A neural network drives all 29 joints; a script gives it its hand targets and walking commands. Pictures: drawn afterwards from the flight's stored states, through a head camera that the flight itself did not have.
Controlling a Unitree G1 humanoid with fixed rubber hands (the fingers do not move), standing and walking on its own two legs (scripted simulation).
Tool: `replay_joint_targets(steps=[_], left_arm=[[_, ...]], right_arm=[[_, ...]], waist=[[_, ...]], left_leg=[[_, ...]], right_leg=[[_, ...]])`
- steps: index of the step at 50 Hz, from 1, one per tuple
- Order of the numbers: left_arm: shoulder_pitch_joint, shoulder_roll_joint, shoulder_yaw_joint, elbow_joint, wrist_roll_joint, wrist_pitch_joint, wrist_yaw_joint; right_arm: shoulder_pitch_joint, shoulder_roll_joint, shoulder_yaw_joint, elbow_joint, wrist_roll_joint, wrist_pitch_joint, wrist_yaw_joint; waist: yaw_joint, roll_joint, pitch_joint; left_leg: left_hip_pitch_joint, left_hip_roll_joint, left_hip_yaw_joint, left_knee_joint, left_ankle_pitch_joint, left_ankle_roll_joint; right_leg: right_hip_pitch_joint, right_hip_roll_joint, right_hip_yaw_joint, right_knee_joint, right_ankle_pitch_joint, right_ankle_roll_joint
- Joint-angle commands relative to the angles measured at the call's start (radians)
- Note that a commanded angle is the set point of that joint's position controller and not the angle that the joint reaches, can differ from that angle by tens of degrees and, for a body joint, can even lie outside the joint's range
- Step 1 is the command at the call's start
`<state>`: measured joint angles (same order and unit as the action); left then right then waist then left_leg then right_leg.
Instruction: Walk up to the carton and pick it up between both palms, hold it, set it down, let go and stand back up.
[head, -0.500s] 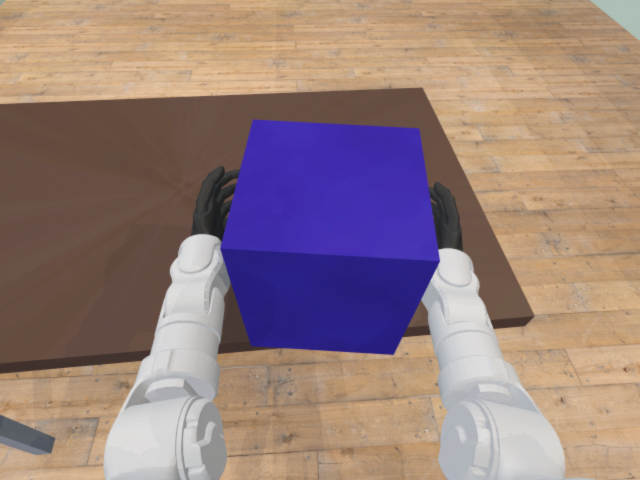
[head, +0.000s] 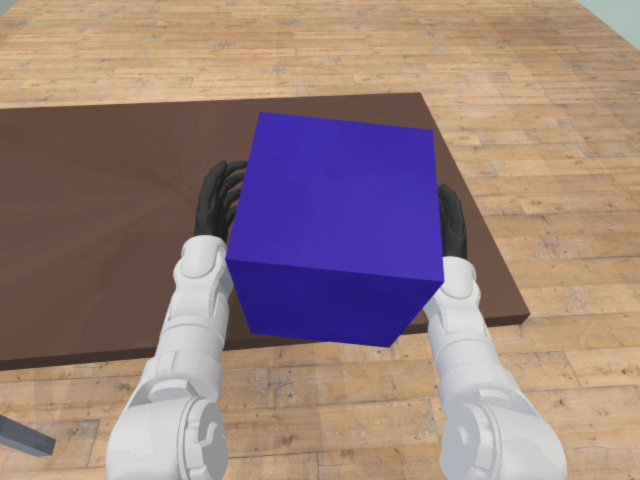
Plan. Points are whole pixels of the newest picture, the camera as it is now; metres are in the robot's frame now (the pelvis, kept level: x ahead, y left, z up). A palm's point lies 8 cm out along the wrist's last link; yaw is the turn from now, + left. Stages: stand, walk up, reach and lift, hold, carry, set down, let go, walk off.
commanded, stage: reach and lift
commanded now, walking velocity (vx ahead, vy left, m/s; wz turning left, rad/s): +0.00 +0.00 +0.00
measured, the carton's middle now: (331, 243) +0.41 -0.01 +0.06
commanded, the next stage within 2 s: none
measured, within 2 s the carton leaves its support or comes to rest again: neither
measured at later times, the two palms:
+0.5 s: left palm (218, 219) +0.40 +0.13 +0.11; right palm (456, 248) +0.38 -0.16 +0.08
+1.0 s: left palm (175, 173) +0.38 +0.16 +0.20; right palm (458, 205) +0.37 -0.14 +0.17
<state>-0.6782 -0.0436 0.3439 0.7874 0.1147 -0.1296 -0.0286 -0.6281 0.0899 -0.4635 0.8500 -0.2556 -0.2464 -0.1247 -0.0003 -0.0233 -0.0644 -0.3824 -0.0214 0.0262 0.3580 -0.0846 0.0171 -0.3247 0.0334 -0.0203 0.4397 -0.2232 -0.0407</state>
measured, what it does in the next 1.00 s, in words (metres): stands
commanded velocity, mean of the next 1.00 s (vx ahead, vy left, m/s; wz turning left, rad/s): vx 0.00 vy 0.00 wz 0.00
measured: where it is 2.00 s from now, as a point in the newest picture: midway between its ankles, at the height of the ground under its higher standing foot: outside the picture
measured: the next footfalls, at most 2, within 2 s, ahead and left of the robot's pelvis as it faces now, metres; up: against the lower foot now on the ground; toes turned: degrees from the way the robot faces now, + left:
none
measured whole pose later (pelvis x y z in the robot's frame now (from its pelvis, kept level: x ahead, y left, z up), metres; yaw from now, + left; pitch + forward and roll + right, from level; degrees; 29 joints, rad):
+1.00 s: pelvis -0.01 +0.01 +0.00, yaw +0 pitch +1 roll +0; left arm -0.83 0.08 0.16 0.66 0.11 0.48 0.07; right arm -0.73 -0.02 -0.22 0.74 0.01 0.31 -0.18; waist 0.00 -0.03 -0.17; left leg -0.30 -0.02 0.03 0.36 -0.08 0.02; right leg -0.23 0.03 -0.02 0.42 -0.21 -0.04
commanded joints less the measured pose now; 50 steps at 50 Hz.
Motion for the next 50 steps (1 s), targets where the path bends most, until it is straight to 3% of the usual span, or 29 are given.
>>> replay_joint_targets(steps=[1,2,4,6,13,17,22,24,26,28,30,31,33,35,37,39,40,42,46,48,50], left_arm=[[-0.853,-0.505,-0.363,-0.015,0.138,-0.106,-0.027],[-0.842,-0.513,-0.373,-0.039,0.131,-0.107,-0.025],[-0.838,-0.535,-0.42,-0.061,0.111,-0.1,-0.025],[-0.834,-0.521,-0.411,-0.054,0.114,-0.088,-0.026],[-0.821,-0.555,-0.503,-0.153,0.061,-0.037,-0.022],[-0.759,-0.582,-0.529,-0.176,0.047,0.015,-0.017],[-0.822,-0.638,-0.639,-0.357,-0.027,0.102,-0.002],[-0.89,-0.679,-0.706,-0.466,-0.077,0.128,0.009],[-0.929,-0.666,-0.719,-0.504,-0.109,0.175,0.013],[-0.951,-0.665,-0.722,-0.522,-0.131,0.222,0.016],[-0.956,-0.65,-0.702,-0.524,-0.132,0.278,0.014],[-0.998,-0.648,-0.715,-0.591,-0.145,0.295,0.015],[-0.993,-0.656,-0.688,-0.56,-0.134,0.344,0.012],[-0.939,-0.664,-0.662,-0.489,-0.114,0.41,0.004],[-0.924,-0.646,-0.617,-0.448,-0.094,0.463,-0.01],[-0.909,-0.649,-0.585,-0.461,-0.081,0.5,-0.014],[-0.907,-0.657,-0.587,-0.466,-0.089,0.522,-0.017],[-0.906,-0.657,-0.552,-0.455,-0.085,0.554,-0.025],[-0.949,-0.638,-0.487,-0.405,-0.068,0.603,-0.043],[-0.98,-0.643,-0.499,-0.449,-0.092,0.614,-0.042],[-1.008,-0.649,-0.496,-0.441,-0.101,0.625,-0.045]], right_arm=[[-0.839,0.521,0.387,-0.121,-0.161,-0.199,0.132],[-0.856,0.532,0.41,-0.171,-0.146,-0.206,0.134],[-0.835,0.535,0.445,-0.178,-0.138,-0.2,0.127],[-0.856,0.528,0.466,-0.203,-0.118,-0.189,0.126],[-0.824,0.545,0.591,-0.255,-0.034,-0.133,0.111],[-0.822,0.562,0.69,-0.299,0.044,-0.081,0.11],[-0.889,0.595,0.826,-0.418,0.191,0.001,0.098],[-0.977,0.626,0.883,-0.536,0.253,0.028,0.09],[-1.011,0.646,0.909,-0.593,0.288,0.09,0.079],[-1.087,0.65,0.934,-0.642,0.331,0.139,0.075],[-1.101,0.626,0.914,-0.638,0.351,0.193,0.067],[-1.119,0.632,0.926,-0.658,0.372,0.214,0.067],[-1.174,0.606,0.911,-0.647,0.391,0.249,0.071],[-1.184,0.559,0.865,-0.6,0.392,0.282,0.07],[-1.212,0.547,0.84,-0.586,0.393,0.314,0.07],[-1.221,0.542,0.849,-0.585,0.422,0.334,0.073],[-1.218,0.531,0.826,-0.58,0.423,0.343,0.074],[-1.268,0.529,0.802,-0.596,0.437,0.357,0.072],[-1.318,0.508,0.718,-0.512,0.432,0.395,0.068],[-1.364,0.534,0.73,-0.558,0.453,0.402,0.066],[-1.382,0.534,0.698,-0.534,0.453,0.412,0.063]], waist=[[0.02,-0.028,-0.785],[0.039,-0.027,-0.819],[0.02,-0.025,-0.843],[0.044,-0.036,-0.853],[0.031,-0.031,-0.893],[0.058,-0.041,-0.902],[0.061,0.003,-0.935],[0.062,0.006,-1.021],[0.059,-0.03,-0.976],[0.076,-0.036,-0.97],[0.064,-0.041,-0.864],[0.064,-0.037,-0.885],[0.073,-0.036,-0.857],[0.053,-0.041,-0.769],[0.06,-0.063,-0.716],[0.074,-0.061,-0.73],[0.058,-0.039,-0.73],[0.059,-0.046,-0.703],[0.037,-0.028,-0.581],[0.04,-0.013,-0.627],[0.021,-0.001,-0.586]], left_leg=[[0.378,0.052,0.046,-0.035,0.118,-0.026],[0.373,0.051,0.05,-0.029,0.154,-0.028],[0.388,0.052,0.042,-0.022,0.181,-0.034],[0.383,0.05,0.05,-0.021,0.175,-0.031],[0.41,0.048,0.025,0.005,0.261,-0.032],[0.417,0.049,0.018,0.011,0.297,-0.024],[0.498,0.052,-0.005,0.047,0.391,-0.035],[0.531,0.05,-0.019,0.079,0.43,-0.037],[0.523,0.045,-0.028,0.069,0.359,-0.021],[0.501,0.041,-0.034,0.07,0.333,-0.009],[0.506,0.039,-0.038,0.061,0.287,0.001],[0.524,0.041,-0.043,0.062,0.293,-0.002],[0.538,0.039,-0.047,0.054,0.256,0.003],[0.564,0.043,-0.054,0.046,0.242,0.005],[0.561,0.046,-0.053,0.031,0.194,0.017],[0.588,0.039,-0.05,0.032,0.232,0.019],[0.602,0.042,-0.052,0.029,0.237,0.01],[0.596,0.03,-0.053,0.034,0.238,0.014],[0.583,0.028,-0.051,0.015,0.172,0.017],[0.584,0.028,-0.05,0.03,0.205,0.011],[0.587,0.027,-0.055,0.025,0.173,0.012]], right_leg=[[0.193,-0.038,-0.044,-0.126,0.378,0.091],[0.215,-0.036,-0.04,-0.113,0.425,0.092],[0.214,-0.034,-0.042,-0.112,0.472,0.095],[0.212,-0.028,-0.041,-0.12,0.441,0.091],[0.242,-0.031,-0.031,-0.104,0.572,0.108],[0.281,-0.029,-0.019,-0.089,0.589,0.12],[0.255,-0.014,-0.012,-0.084,0.577,0.122],[0.226,-0.005,-0.004,-0.082,0.581,0.122],[0.212,-0.005,0.001,-0.095,0.535,0.126],[0.205,-0.013,0.015,-0.094,0.528,0.126],[0.196,-0.012,0.022,-0.112,0.471,0.129],[0.197,-0.015,0.024,-0.11,0.467,0.128],[0.165,-0.011,0.023,-0.126,0.38,0.123],[0.138,-0.002,0.019,-0.149,0.318,0.113],[0.15,-0.006,0.024,-0.161,0.272,0.114],[0.179,0.005,0.016,-0.16,0.282,0.108],[0.18,0.005,0.014,-0.159,0.288,0.107],[0.197,0.007,0.019,-0.167,0.281,0.104],[0.183,0.005,0.02,-0.184,0.188,0.102],[0.202,0.001,0.027,-0.173,0.236,0.103],[0.174,0.0,0.026,-0.18,0.189,0.105]])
